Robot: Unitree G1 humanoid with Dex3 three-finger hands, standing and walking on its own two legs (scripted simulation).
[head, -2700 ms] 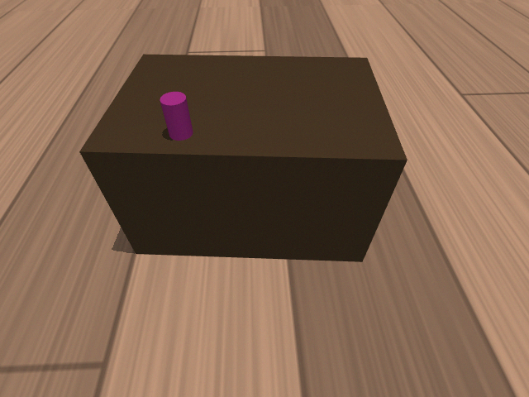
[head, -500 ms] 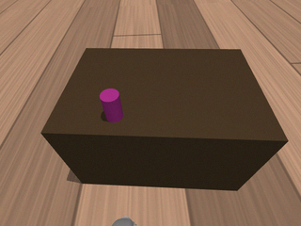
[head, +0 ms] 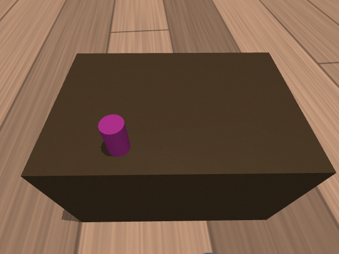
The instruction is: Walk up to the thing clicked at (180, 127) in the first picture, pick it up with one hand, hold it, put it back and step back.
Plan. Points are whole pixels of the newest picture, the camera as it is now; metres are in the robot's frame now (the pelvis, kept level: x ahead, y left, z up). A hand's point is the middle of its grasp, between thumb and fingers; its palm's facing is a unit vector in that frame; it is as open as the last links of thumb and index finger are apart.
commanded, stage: walk up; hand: left
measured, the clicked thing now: (115, 136) +0.48 +0.20 -0.09
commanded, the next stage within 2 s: stand in 1.14 s
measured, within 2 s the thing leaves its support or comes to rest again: neither
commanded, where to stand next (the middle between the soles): +0.07 -0.02 m, yaw +1 degrees
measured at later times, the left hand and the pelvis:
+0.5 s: hand out of the picture +0.12 +0.23 -0.13, palm faces -0.01 -0.96 -0.30, open 7.4 cm; pelvis +0.00 -0.01 +0.02, yaw +0 degrees
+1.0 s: hand out of the picture +0.08 +0.24 -0.13, palm faces +0.03 -0.95 -0.32, open 7.4 cm; pelvis +0.02 -0.01 +0.03, yaw +1 degrees
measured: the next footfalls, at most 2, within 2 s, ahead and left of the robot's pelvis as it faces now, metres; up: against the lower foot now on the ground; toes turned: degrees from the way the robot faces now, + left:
none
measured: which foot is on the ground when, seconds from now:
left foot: down 0.00-1.00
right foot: down 0.00-1.00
